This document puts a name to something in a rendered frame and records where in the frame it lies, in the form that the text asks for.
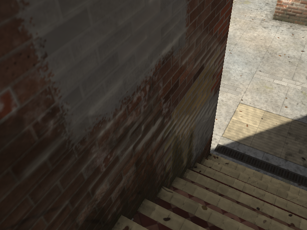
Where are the stairs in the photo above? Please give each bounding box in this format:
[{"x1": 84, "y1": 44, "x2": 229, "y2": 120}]
[{"x1": 111, "y1": 152, "x2": 307, "y2": 230}]

